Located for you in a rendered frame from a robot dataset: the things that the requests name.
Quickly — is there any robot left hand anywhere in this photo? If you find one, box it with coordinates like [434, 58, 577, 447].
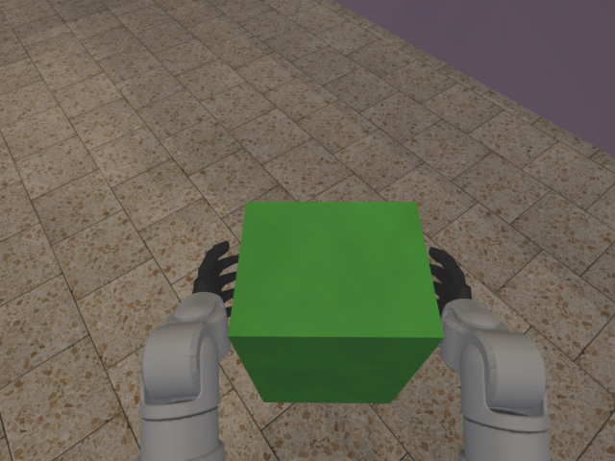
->
[192, 241, 239, 318]

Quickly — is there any carton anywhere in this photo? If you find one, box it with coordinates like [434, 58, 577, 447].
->
[228, 202, 445, 403]

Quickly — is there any robot right hand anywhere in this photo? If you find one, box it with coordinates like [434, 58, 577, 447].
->
[429, 247, 472, 319]

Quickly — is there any right robot forearm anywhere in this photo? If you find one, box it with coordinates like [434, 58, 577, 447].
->
[439, 299, 551, 461]

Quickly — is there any left robot forearm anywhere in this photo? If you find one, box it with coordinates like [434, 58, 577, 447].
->
[134, 292, 231, 461]

